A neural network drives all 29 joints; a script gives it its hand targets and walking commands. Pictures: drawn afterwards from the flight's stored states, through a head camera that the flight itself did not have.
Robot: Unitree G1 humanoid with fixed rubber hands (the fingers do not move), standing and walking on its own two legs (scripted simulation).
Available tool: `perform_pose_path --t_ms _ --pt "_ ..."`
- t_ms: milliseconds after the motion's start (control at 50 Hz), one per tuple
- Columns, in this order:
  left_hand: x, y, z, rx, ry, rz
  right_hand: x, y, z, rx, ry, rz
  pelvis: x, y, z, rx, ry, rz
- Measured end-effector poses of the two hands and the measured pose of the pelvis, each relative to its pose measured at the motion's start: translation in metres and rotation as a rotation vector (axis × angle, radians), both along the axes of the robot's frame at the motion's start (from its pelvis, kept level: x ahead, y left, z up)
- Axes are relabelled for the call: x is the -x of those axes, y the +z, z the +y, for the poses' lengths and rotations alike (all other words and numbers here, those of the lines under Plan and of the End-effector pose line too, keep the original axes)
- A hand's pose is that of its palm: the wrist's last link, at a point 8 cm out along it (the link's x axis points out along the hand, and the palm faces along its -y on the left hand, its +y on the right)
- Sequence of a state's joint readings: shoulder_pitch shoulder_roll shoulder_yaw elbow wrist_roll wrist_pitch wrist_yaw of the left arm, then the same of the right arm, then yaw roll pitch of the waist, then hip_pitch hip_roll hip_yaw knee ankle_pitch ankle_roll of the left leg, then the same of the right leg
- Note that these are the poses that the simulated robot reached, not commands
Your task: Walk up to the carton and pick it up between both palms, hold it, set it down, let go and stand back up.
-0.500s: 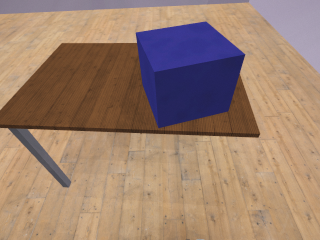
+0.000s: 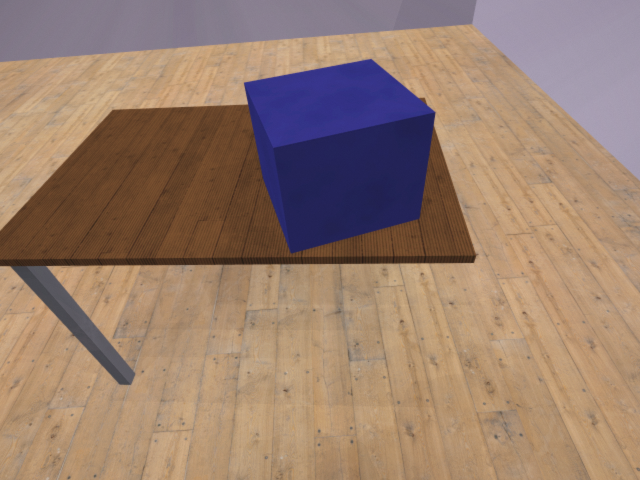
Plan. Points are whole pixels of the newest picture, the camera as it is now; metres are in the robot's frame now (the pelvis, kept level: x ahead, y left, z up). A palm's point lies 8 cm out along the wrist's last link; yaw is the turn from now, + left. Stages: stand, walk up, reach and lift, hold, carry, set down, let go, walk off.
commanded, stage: stand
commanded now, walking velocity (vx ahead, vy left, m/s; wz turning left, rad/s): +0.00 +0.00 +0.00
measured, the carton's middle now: (333, 151) +0.77 +0.07 +0.02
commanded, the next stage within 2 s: none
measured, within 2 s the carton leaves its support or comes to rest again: neither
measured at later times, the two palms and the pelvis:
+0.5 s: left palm out of the picture +0.03 +0.33 -0.13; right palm out of the picture +0.12 -0.21 -0.11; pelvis +0.00 +0.06 +0.00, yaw +1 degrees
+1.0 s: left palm out of the picture +0.04 +0.34 -0.12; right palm out of the picture +0.13 -0.20 -0.12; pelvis +0.00 +0.06 +0.00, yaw +1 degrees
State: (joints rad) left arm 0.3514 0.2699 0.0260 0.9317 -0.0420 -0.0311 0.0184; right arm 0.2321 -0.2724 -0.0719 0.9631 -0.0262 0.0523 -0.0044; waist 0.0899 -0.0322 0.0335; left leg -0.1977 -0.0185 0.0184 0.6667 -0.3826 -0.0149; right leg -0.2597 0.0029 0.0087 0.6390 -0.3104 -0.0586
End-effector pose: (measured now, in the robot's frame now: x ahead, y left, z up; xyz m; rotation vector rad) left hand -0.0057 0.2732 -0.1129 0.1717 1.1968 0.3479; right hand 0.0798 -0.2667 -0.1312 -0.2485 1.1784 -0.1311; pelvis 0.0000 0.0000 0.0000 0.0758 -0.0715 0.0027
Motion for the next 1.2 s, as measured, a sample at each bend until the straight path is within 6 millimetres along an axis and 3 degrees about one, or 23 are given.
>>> perform_pose_path --t_ms 220,380,600,1200 --pt "0.0 -0.011 0.042 0.024 0.008 0.003 0.005 0.001 0.043 0.023 0.022 0.023 0.007 -0.004 0.042 0.061 0.015 0.01" --pt "-0.018 -0.02 0.053 0.068 0.001 -0.026 -0.016 0.019 0.056 0.067 0.038 -0.025 0.003 -0.002 0.06 0.078 0.018 0.015" --pt "-0.04 -0.016 0.058 0.06 -0.012 -0.067 -0.046 0.023 0.064 0.056 0.055 -0.09 0.001 -0.001 0.062 0.081 0.019 0.018" --pt "-0.043 -0.007 0.063 0.026 -0.013 -0.064 -0.049 0.014 0.069 0.022 0.056 -0.085 -0.001 -0.001 0.061 0.08 0.019 0.024"
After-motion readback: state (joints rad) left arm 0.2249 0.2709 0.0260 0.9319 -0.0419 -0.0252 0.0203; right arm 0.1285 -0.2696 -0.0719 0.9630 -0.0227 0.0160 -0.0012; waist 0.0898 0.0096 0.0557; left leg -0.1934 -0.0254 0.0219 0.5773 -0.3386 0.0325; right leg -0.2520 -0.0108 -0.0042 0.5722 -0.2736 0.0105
